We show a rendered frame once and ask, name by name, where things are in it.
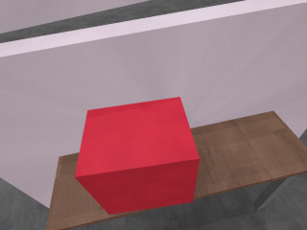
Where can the table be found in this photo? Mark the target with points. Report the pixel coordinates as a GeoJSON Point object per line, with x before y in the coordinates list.
{"type": "Point", "coordinates": [234, 155]}

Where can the carton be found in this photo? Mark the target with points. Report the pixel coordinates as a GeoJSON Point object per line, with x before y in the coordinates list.
{"type": "Point", "coordinates": [138, 156]}

